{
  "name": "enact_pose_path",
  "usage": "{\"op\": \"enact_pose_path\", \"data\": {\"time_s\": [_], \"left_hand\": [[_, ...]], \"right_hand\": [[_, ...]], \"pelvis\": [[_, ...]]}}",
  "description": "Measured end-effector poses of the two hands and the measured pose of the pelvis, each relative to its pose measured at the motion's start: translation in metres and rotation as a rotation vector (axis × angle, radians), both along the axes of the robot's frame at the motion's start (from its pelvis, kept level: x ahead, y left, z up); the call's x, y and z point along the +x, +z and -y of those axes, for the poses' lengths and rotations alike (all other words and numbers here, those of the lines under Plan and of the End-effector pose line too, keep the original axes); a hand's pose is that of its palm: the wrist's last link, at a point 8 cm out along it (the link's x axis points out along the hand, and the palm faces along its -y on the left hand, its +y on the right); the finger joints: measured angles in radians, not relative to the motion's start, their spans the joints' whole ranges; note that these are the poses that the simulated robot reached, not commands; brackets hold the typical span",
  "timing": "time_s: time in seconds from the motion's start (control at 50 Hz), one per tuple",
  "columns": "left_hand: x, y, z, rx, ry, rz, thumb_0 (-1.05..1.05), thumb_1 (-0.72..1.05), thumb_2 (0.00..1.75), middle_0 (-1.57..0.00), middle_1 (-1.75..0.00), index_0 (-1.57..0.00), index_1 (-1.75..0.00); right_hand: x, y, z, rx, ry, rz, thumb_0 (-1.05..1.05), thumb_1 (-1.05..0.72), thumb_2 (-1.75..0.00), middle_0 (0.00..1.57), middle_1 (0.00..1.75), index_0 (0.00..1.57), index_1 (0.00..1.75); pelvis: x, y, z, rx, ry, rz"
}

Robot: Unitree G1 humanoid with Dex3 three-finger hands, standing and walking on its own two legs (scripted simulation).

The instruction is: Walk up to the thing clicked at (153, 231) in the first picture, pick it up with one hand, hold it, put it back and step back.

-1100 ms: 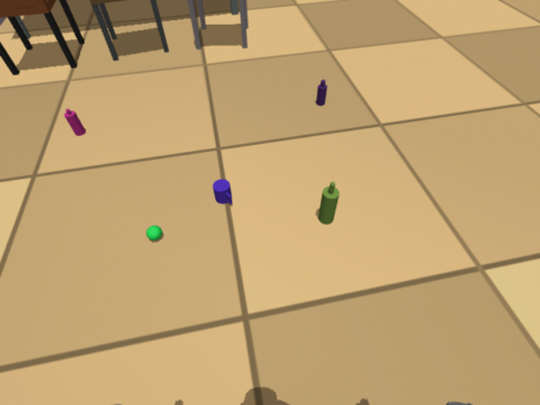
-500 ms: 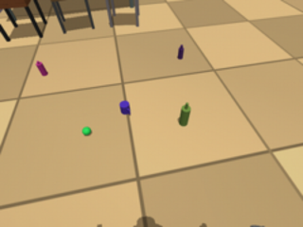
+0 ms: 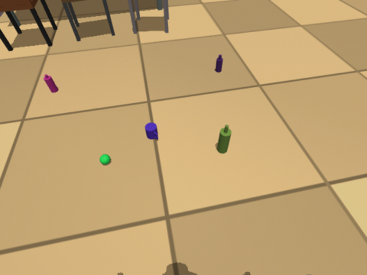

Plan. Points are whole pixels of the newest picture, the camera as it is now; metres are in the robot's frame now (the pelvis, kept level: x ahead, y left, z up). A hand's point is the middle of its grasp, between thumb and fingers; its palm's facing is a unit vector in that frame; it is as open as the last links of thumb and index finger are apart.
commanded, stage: stand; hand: left
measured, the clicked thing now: (105, 159) +0.88 +0.55 -0.75
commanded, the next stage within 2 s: walk up in 0.02 s
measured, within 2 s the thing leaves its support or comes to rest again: neither
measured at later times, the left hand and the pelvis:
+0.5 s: hand out of the picture +0.10 +0.41 -0.18, palm faces +0.14 -0.92 -0.35, open 7.4 cm; pelvis +0.10 +0.12 -0.03, yaw +12 degrees
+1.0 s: hand (53, 198) +0.33 +0.41 -0.14, palm faces +0.28 -0.89 -0.37, open 7.3 cm; pelvis +0.31 +0.12 -0.02, yaw +19 degrees
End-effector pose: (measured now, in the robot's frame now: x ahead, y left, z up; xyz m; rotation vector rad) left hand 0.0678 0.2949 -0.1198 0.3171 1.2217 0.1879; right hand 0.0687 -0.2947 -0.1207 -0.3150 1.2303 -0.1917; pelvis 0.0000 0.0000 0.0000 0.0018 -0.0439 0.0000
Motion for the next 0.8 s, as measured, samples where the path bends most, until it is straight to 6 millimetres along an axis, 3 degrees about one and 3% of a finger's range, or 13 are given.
{"op": "enact_pose_path", "data": {"time_s": [0.08, 0.16, 0.26, 0.36, 0.44, 0.58, 0.68, 0.8], "left_hand": [[0.001, 0.002, -0.006, -0.006, 0.022, 0.053, 0.01, 0.91, 0.9, -0.2, -0.3, -0.21, -0.3], [-0.012, 0.006, -0.029, 0.023, 0.087, 0.11, 0.01, 0.9, 0.9, -0.21, -0.3, -0.21, -0.3], [-0.033, 0.007, -0.071, 0.059, 0.143, 0.068, 0.01, 0.9, 0.9, -0.21, -0.3, -0.21, -0.3], [-0.032, -0.013, -0.123, 0.066, 0.187, 0.037, 0.01, 0.9, 0.9, -0.2, -0.3, -0.21, -0.3], [-0.011, -0.033, -0.153, 0.054, 0.184, 0.003, 0.01, 0.91, 0.9, -0.2, -0.3, -0.21, -0.3], [0.055, -0.013, -0.163, -0.013, 0.173, 0.091, 0.01, 0.91, 0.9, -0.2, -0.3, -0.21, -0.3], [0.082, 0.0, -0.172, -0.012, 0.201, 0.095, 0.01, 0.91, 0.9, -0.2, -0.3, -0.21, -0.3], [0.127, 0.009, -0.177, 0.014, 0.233, 0.075, 0.01, 0.91, 0.9, -0.2, -0.3, -0.21, -0.3]], "right_hand": [[0.002, 0.0, 0.003, 0.008, 0.021, 0.005, 0.01, -0.9, -0.9, 0.21, 0.3, 0.2, 0.3], [0.016, 0.003, 0.005, -0.017, 0.083, -0.03, 0.01, -0.9, -0.9, 0.21, 0.3, 0.2, 0.3], [0.055, 0.015, -0.007, -0.045, 0.138, 0.0, 0.01, -0.9, -0.9, 0.2, 0.3, 0.2, 0.3], [0.102, 0.016, -0.041, -0.086, 0.189, 0.038, 0.01, -0.91, -0.9, 0.2, 0.3, 0.2, 0.3], [0.127, 0.011, -0.075, -0.1, 0.181, 0.105, 0.01, -0.9, -0.9, 0.2, 0.3, 0.2, 0.3], [0.139, 0.022, -0.125, -0.047, 0.198, 0.044, 0.01, -0.9, -0.9, 0.21, 0.3, 0.2, 0.3], [0.168, 0.022, -0.14, -0.029, 0.228, 0.024, 0.01, -0.9, -0.9, 0.21, 0.3, 0.21, 0.3], [0.226, 0.016, -0.14, -0.02, 0.265, 0.021, 0.01, -0.9, -0.9, 0.21, 0.3, 0.21, 0.3]], "pelvis": [[0.002, -0.003, -0.001, -0.012, 0.031, -0.001], [0.012, -0.007, -0.01, -0.019, 0.075, -0.006], [0.031, -0.009, -0.036, -0.036, 0.118, 0.006], [0.06, -0.026, -0.074, -0.051, 0.17, 0.016], [0.081, -0.039, -0.105, -0.013, 0.175, 0.028], [0.121, -0.014, -0.13, -0.013, 0.236, 0.024], [0.16, -0.007, -0.141, 0.001, 0.262, 0.016], [0.214, -0.008, -0.143, 0.014, 0.286, -0.005]]}}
